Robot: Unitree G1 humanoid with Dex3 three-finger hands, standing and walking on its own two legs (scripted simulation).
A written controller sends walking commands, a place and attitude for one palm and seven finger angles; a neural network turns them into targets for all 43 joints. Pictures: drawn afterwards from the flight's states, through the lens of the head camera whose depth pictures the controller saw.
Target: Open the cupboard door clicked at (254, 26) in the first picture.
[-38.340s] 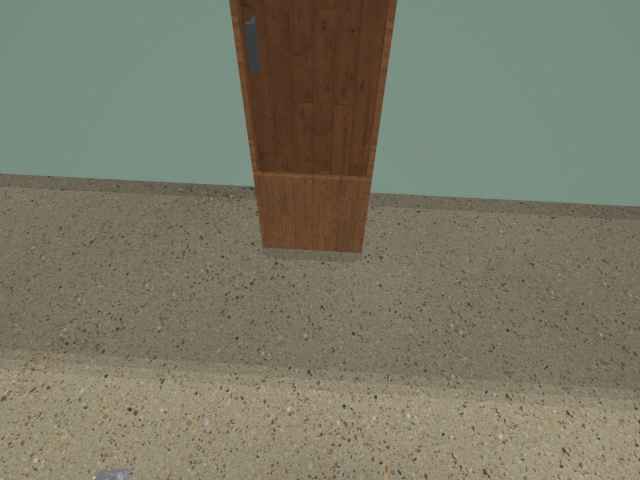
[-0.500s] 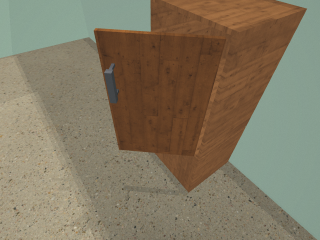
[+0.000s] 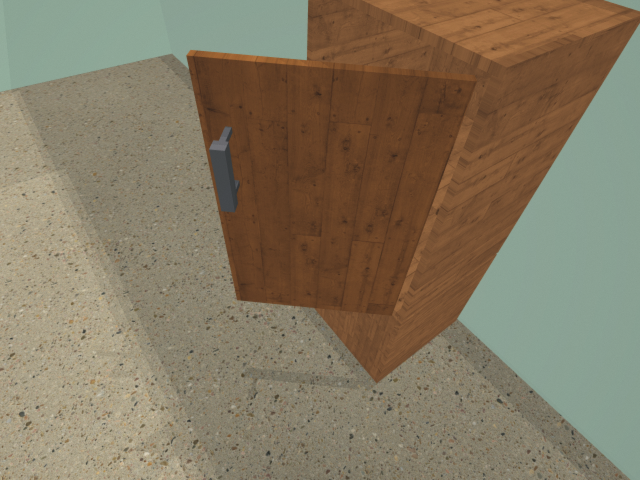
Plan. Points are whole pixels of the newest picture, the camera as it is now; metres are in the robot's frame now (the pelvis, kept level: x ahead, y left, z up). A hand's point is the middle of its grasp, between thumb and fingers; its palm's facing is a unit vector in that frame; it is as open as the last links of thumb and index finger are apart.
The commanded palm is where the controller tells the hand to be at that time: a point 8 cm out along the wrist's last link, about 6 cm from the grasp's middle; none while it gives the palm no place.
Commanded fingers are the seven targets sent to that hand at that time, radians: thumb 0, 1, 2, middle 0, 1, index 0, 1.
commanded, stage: come to a stop and stand still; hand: left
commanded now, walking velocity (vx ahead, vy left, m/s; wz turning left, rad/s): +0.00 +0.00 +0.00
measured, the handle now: (228, 169) +0.53 +0.18 +0.09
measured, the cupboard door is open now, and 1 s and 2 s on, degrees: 48 48 48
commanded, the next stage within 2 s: look again from close up in 0.04 s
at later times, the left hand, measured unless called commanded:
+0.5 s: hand out of the picture +0.00 +0.17 -0.18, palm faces +0.02 -0.99 -0.16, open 7.3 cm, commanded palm none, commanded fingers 0.00 0.90 0.90 -0.20 -0.30 -0.20 -0.30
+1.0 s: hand (199, 393) +0.21 +0.16 +0.02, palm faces +0.08 -1.00 -0.01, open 7.9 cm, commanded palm +0.12 +0.23 -0.04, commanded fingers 0.00 0.53 0.74 -0.23 -0.54 -0.23 -0.54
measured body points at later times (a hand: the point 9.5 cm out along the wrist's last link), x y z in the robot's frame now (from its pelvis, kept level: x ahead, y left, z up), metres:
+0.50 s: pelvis +0.00 +0.00 +0.00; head +0.01 +0.02 +0.45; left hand +0.00 +0.22 -0.17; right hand -0.01 -0.21 -0.16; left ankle -0.04 +0.06 -0.74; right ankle -0.01 -0.13 -0.74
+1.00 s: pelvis -0.03 -0.02 -0.03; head -0.03 -0.02 +0.42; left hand +0.20 +0.21 +0.03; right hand +0.13 -0.28 -0.10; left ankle -0.04 +0.06 -0.74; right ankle +0.00 -0.11 -0.74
